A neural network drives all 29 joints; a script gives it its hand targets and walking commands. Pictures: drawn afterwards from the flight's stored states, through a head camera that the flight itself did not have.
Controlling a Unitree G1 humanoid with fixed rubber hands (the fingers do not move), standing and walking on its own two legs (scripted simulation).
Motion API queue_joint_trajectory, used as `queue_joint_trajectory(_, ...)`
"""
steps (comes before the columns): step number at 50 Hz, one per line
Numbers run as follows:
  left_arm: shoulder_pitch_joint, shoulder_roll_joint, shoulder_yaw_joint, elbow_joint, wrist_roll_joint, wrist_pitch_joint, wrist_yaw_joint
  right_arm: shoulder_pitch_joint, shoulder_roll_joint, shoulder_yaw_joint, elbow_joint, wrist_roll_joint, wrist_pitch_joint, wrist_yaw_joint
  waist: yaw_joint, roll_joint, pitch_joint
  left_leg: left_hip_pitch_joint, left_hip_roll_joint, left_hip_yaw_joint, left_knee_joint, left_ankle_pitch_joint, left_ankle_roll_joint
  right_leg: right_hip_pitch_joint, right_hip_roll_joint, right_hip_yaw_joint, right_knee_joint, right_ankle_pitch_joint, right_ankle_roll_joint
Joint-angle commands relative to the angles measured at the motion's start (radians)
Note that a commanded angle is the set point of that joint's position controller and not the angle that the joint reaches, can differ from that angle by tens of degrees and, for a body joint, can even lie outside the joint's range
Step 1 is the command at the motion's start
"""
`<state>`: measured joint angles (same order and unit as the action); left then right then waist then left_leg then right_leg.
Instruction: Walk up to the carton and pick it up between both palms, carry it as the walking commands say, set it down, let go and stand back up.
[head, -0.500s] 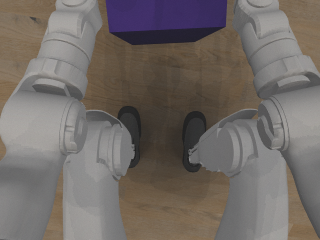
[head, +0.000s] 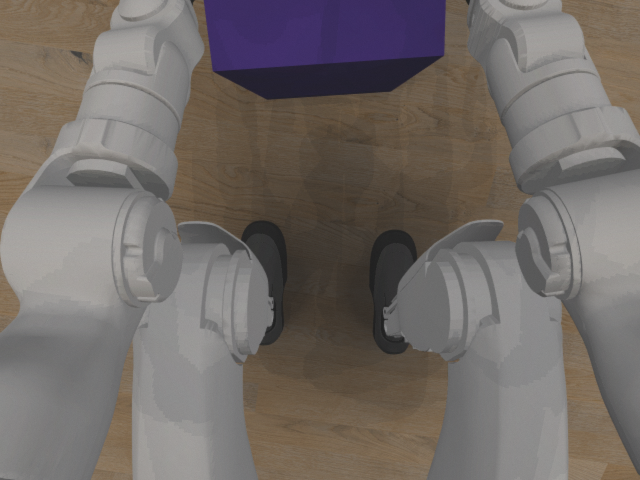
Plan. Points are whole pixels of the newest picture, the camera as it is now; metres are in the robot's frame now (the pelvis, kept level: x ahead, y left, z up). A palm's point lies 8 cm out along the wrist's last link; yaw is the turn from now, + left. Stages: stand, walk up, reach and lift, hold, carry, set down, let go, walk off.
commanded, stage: reach and lift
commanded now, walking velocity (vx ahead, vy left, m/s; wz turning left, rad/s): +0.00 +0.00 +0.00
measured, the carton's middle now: out of the picture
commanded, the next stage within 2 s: none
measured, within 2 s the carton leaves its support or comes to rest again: leaves its support in 0.26 s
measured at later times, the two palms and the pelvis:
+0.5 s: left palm out of the picture +0.55 +0.15 -0.13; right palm out of the picture +0.56 -0.12 -0.14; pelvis -0.01 +0.01 +0.00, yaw -1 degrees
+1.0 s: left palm out of the picture +0.54 +0.14 -0.09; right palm out of the picture +0.55 -0.12 -0.09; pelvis -0.02 +0.02 +0.01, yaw -3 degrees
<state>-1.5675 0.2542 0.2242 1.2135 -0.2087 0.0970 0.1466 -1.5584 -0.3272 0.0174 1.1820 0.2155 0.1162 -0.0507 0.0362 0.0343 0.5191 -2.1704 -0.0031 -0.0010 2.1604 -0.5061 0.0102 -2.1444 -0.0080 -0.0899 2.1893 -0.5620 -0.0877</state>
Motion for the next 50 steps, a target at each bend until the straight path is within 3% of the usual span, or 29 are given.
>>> queue_joint_trajectory(1, -0.517, -1.039, -0.279, -0.365, 0.006, 0.034, -0.286, -0.636, 1.032, 0.250, -0.466, 0.015, 0.011, 0.220, 0.048, -0.099, -1.522, 0.523, -0.128, 0.072, -0.031, 0.289, 0.010, 0.634, 0.144, 0.144, -0.152, 0.326, 0.069)
queue_joint_trajectory(3, -0.593, -1.076, -0.343, -0.440, -0.017, 0.043, -0.267, -0.720, 1.036, 0.251, -0.539, 0.055, 0.010, 0.207, 0.030, -0.004, -1.743, 0.660, -0.128, 0.056, -0.048, 0.349, 0.005, 0.704, 0.152, 0.125, -0.134, 0.415, 0.064)
queue_joint_trajectory(4, -0.529, -1.082, -0.307, -0.329, -0.013, 0.044, -0.261, -0.711, 1.010, 0.228, -0.501, 0.052, -0.002, 0.214, 0.007, -0.037, -1.661, 0.684, -0.127, 0.028, -0.066, 0.321, 0.013, 0.602, 0.139, 0.101, -0.132, 0.352, 0.071)
queue_joint_trajectory(5, -0.523, -1.096, -0.327, -0.433, -0.028, 0.050, -0.251, -0.788, 1.030, 0.295, -0.643, 0.084, 0.001, 0.206, 0.058, -0.032, -1.879, 0.796, -0.135, 0.064, -0.031, 0.426, 0.004, 0.730, 0.153, 0.123, -0.157, 0.424, 0.078)
queue_joint_trajectory(6, -0.535, -1.086, -0.316, -0.403, -0.024, 0.053, -0.245, -0.721, 1.036, 0.268, -0.510, 0.050, 0.023, 0.205, 0.029, -0.112, -1.795, 0.707, -0.135, 0.054, -0.052, 0.368, 0.006, 0.734, 0.145, 0.112, -0.163, 0.391, 0.088)
queue_joint_trajectory(9, -0.634, -1.094, -0.369, -0.605, -0.066, 0.052, -0.206, -0.824, 1.063, 0.316, -0.745, 0.129, 0.013, 0.186, 0.079, -0.036, -2.170, 0.949, -0.144, 0.054, -0.062, 0.534, 0.003, 0.856, 0.165, 0.101, -0.129, 0.525, 0.089)
queue_joint_trajectory(12, -0.591, -1.143, -0.344, -0.547, -0.042, 0.078, -0.207, -0.784, 1.074, 0.284, -0.644, 0.094, 0.038, 0.183, 0.063, -0.052, -2.131, 0.936, -0.152, 0.051, -0.072, 0.496, 0.002, 0.816, 0.156, 0.094, -0.161, 0.471, 0.099)
queue_joint_trajectory(13, -0.619, -1.160, -0.331, -0.547, -0.044, 0.080, -0.208, -0.789, 1.049, 0.284, -0.622, 0.071, 0.041, 0.176, 0.019, -0.099, -2.118, 0.869, -0.148, 0.045, -0.074, 0.427, 0.000, 0.838, 0.156, 0.089, -0.161, 0.424, 0.100)
queue_joint_trajectory(15, -0.528, -1.218, -0.328, -0.480, -0.044, 0.103, -0.214, -0.856, 1.065, 0.311, -0.727, 0.085, 0.035, 0.173, 0.038, -0.096, -2.164, 0.859, -0.148, 0.046, -0.073, 0.468, 0.004, 0.862, 0.154, 0.091, -0.158, 0.489, 0.094)
queue_joint_trajectory(16, -0.649, -1.189, -0.367, -0.635, -0.050, 0.093, -0.207, -0.840, 1.102, 0.306, -0.733, 0.110, 0.049, 0.176, 0.039, -0.046, -2.340, 0.991, -0.151, 0.056, -0.089, 0.501, -0.003, 0.941, 0.167, 0.090, -0.166, 0.512, 0.084)
queue_joint_trajectory(18, -0.666, -1.194, -0.366, -0.655, -0.065, 0.117, -0.193, -0.818, 1.078, 0.308, -0.772, 0.092, 0.063, 0.165, 0.002, -0.107, -2.472, 1.017, -0.152, 0.052, -0.087, 0.505, -0.007, 0.988, 0.169, 0.065, -0.160, 0.517, 0.099)
queue_joint_trajectory(19, -0.679, -1.226, -0.384, -0.738, -0.070, 0.127, -0.183, -0.800, 1.103, 0.285, -0.816, 0.086, 0.086, 0.163, -0.011, -0.076, -2.484, 1.041, -0.152, 0.031, -0.112, 0.534, -0.013, 1.005, 0.167, 0.077, -0.180, 0.555, 0.090)
queue_joint_trajectory(20, -0.608, -1.243, -0.368, -0.669, -0.042, 0.145, -0.193, -0.841, 1.104, 0.299, -0.820, 0.121, 0.083, 0.163, 0.045, -0.030, -2.469, 1.065, -0.154, 0.054, -0.101, 0.523, -0.007, 0.968, 0.172, 0.095, -0.204, 0.511, 0.093)
queue_joint_trajectory(21, -0.632, -1.235, -0.357, -0.625, -0.048, 0.147, -0.191, -0.822, 1.108, 0.273, -0.717, 0.087, 0.095, 0.176, 0.008, -0.089, -2.320, 1.039, -0.146, 0.026, -0.133, 0.478, -0.009, 0.864, 0.159, 0.057, -0.177, 0.440, 0.088)
queue_joint_trajectory(22, -0.616, -1.299, -0.364, -0.667, -0.035, 0.162, -0.197, -0.878, 1.089, 0.269, -0.844, 0.096, 0.084, 0.179, 0.021, -0.005, -2.373, 1.056, -0.143, 0.021, -0.141, 0.469, -0.013, 0.830, 0.160, 0.066, -0.182, 0.439, 0.074)
queue_joint_trajectory(23, -0.670, -1.255, -0.357, -0.705, -0.042, 0.153, -0.188, -0.833, 1.145, 0.276, -0.786, 0.076, 0.102, 0.182, 0.024, -0.081, -2.390, 1.040, -0.148, 0.057, -0.120, 0.475, -0.013, 0.902, 0.168, 0.082, -0.221, 0.446, 0.078)
queue_joint_trajectory(24, -0.701, -1.272, -0.385, -0.790, -0.039, 0.163, -0.192, -0.813, 1.151, 0.263, -0.825, 0.079, 0.114, 0.176, -0.009, -0.058, -2.503, 1.078, -0.158, 0.040, -0.137, 0.497, -0.012, 0.996, 0.171, 0.072, -0.210, 0.495, 0.086)
queue_joint_trajectory(25, -0.676, -1.231, -0.329, -0.658, -0.008, 0.169, -0.192, -0.787, 1.157, 0.221, -0.697, 0.044, 0.124, 0.171, 0.029, -0.056, -2.280, 0.951, -0.144, 0.042, -0.144, 0.437, -0.012, 0.837, 0.158, 0.080, -0.206, 0.422, 0.089)
queue_joint_trajectory(26, -0.612, -1.288, -0.335, -0.648, 0.003, 0.194, -0.204, -0.818, 1.188, 0.235, -0.784, 0.063, 0.125, 0.180, 0.041, -0.055, -2.383, 1.032, -0.148, 0.041, -0.176, 0.387, -0.001, 0.889, 0.168, 0.061, -0.234, 0.363, 0.093)
queue_joint_trajectory(27, -0.609, -1.319, -0.361, -0.644, 0.024, 0.207, -0.199, -0.816, 1.195, 0.215, -0.746, 0.050, 0.130, 0.179, 0.020, 0.012, -2.356, 1.083, -0.145, 0.008, -0.179, 0.400, -0.004, 0.805, 0.171, 0.062, -0.200, 0.376, 0.080)
queue_joint_trajectory(34, -0.655, -1.313, -0.354, -0.659, 0.028, 0.232, -0.213, -0.847, 1.218, 0.217, -0.766, 0.057, 0.148, 0.188, 0.004, -0.046, -2.392, 1.066, -0.139, 0.029, -0.193, 0.364, -0.006, 0.852, 0.182, 0.061, -0.245, 0.331, 0.089)
queue_joint_trajectory(35, -0.668, -1.354, -0.349, -0.625, 0.026, 0.242, -0.210, -0.897, 1.167, 0.197, -0.761, 0.053, 0.151, 0.193, 0.009, 0.014, -2.357, 1.034, -0.147, 0.030, -0.193, 0.366, -0.018, 0.790, 0.173, 0.045, -0.214, 0.334, 0.088)
queue_joint_trajectory(39, -0.758, -1.252, -0.381, -0.846, -0.023, 0.251, -0.200, -0.883, 1.241, 0.264, -0.859, 0.090, 0.194, 0.166, 0.013, -0.086, -2.638, 1.086, -0.146, 0.044, -0.190, 0.445, -0.005, 1.083, 0.179, 0.087, -0.265, 0.453, 0.100)
queue_joint_trajectory(41, -0.637, -1.338, -0.349, -0.631, 0.009, 0.277, -0.203, -0.838, 1.219, 0.213, -0.726, 0.057, 0.195, 0.183, 0.022, -0.040, -2.362, 1.014, -0.134, 0.027, -0.218, 0.322, -0.021, 0.865, 0.167, 0.058, -0.246, 0.301, 0.096)
queue_joint_trajectory(42, -0.683, -1.357, -0.367, -0.704, 0.009, 0.285, -0.208, -0.950, 1.197, 0.230, -0.872, 0.092, 0.182, 0.183, 0.032, 0.001, -2.497, 1.137, -0.138, 0.015, -0.234, 0.358, -0.014, 0.882, 0.181, 0.058, -0.255, 0.320, 0.081)
queue_joint_trajectory(45, -0.699, -1.301, -0.357, -0.665, 0.050, 0.295, -0.198, -0.877, 1.218, 0.180, -0.707, 0.050, 0.202, 0.192, 0.026, -0.007, -2.338, 1.088, -0.136, 0.014, -0.269, 0.285, -0.015, 0.788, 0.174, 0.040, -0.264, 0.248, 0.091)
queue_joint_trajectory(46, -0.711, -1.336, -0.370, -0.764, 0.032, 0.286, -0.199, -0.863, 1.244, 0.205, -0.780, 0.057, 0.208, 0.200, 0.039, -0.013, -2.488, 1.206, -0.140, 0.022, -0.280, 0.328, -0.011, 0.851, 0.179, 0.036, -0.272, 0.269, 0.082)
queue_joint_trajectory(47, -0.726, -1.354, -0.406, -0.822, 0.022, 0.302, -0.190, -0.850, 1.228, 0.219, -0.821, 0.054, 0.221, 0.197, -0.015, -0.023, -2.573, 1.237, -0.143, 0.006, -0.266, 0.364, -0.017, 0.904, 0.185, 0.038, -0.266, 0.312, 0.084)
queue_joint_trajectory(50, -0.757, -1.289, -0.436, -0.852, -0.002, 0.310, -0.197, -0.781, 1.291, 0.197, -0.760, 0.074, 0.239, 0.186, 0.006, -0.003, -2.591, 1.196, -0.152, 0.033, -0.260, 0.413, -0.026, 0.948, 0.189, 0.052, -0.298, 0.380, 0.091)
